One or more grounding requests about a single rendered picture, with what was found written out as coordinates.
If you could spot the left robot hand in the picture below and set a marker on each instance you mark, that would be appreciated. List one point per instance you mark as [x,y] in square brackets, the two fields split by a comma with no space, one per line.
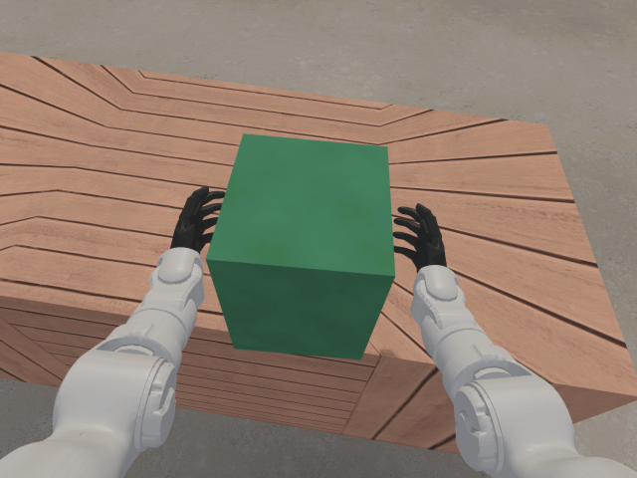
[190,226]

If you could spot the right robot upper arm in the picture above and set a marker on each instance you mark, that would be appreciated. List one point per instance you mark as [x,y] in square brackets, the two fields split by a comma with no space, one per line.
[517,427]

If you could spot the right robot forearm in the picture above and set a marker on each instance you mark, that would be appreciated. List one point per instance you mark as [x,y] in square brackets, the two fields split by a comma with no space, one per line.
[458,346]

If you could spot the left robot upper arm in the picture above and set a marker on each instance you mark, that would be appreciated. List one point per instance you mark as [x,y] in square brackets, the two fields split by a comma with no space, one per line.
[113,407]

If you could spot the carton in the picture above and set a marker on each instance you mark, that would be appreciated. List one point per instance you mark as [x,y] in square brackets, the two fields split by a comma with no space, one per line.
[302,255]

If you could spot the left robot forearm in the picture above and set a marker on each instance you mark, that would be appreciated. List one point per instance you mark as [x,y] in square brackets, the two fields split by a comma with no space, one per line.
[163,322]

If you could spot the right robot hand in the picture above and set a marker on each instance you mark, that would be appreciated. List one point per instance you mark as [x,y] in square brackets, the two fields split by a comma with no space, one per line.
[429,245]

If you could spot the pedestal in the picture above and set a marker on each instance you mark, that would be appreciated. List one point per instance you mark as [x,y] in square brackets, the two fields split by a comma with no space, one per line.
[96,165]

